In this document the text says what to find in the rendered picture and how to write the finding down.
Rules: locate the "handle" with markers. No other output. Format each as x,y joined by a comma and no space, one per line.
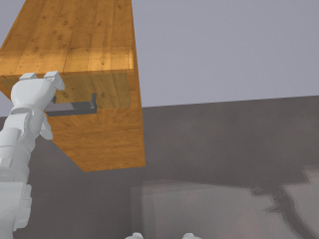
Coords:
71,109

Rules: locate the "robot left forearm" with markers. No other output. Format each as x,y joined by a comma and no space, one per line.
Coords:
17,141

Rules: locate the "robot left shin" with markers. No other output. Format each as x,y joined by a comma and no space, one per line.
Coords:
138,234

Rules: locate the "drawer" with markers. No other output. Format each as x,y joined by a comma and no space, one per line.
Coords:
112,89

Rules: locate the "robot left upper arm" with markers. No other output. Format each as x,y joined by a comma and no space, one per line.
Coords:
15,207

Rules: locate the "cabinet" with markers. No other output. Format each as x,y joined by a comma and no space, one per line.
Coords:
82,37

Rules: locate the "left robot hand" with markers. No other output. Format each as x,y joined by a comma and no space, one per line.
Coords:
38,93

